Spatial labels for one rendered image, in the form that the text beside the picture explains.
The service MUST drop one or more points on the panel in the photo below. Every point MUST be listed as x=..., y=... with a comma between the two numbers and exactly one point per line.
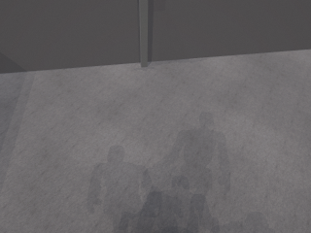
x=143, y=20

